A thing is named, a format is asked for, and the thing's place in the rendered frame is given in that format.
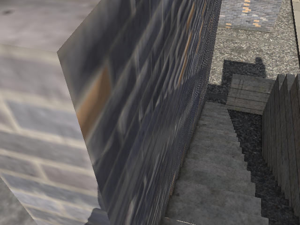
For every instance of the stairs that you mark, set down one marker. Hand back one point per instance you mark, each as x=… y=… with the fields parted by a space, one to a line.
x=214 y=185

